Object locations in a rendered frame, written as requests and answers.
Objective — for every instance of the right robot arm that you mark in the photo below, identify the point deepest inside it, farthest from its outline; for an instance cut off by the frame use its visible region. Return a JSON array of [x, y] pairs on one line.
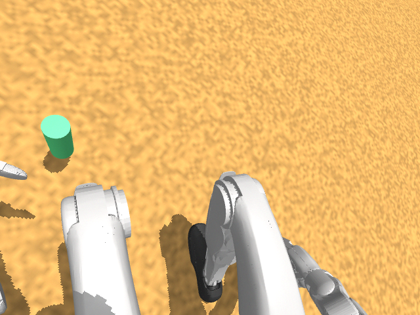
[[329, 295]]

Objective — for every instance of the right robot foot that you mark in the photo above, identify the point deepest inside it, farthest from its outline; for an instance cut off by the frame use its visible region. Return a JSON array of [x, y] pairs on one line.
[[197, 248]]

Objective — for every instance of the left robot hand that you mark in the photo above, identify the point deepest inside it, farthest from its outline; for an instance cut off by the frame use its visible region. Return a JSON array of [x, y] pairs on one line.
[[12, 172]]

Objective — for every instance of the right robot hand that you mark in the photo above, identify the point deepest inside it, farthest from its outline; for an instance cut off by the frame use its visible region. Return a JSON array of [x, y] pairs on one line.
[[301, 262]]

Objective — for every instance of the can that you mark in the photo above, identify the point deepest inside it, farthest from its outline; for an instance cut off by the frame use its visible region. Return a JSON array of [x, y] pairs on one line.
[[57, 132]]

